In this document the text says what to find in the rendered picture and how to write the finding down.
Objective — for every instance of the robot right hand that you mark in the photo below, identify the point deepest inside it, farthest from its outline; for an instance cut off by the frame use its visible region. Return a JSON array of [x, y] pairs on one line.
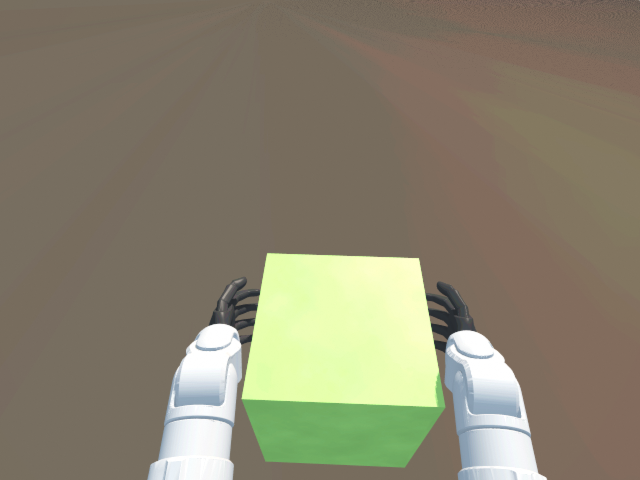
[[457, 318]]

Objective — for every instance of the robot left hand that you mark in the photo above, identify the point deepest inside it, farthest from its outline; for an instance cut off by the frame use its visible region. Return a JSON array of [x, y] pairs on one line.
[[226, 311]]

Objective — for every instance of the right robot forearm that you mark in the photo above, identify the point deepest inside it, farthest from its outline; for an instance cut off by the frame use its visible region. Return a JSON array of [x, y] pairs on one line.
[[490, 415]]

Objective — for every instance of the left robot forearm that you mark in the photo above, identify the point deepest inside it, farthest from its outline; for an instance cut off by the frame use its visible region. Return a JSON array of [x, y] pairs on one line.
[[200, 414]]

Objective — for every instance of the carton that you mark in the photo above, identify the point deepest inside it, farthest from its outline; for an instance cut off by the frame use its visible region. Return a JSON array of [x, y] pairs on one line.
[[342, 367]]

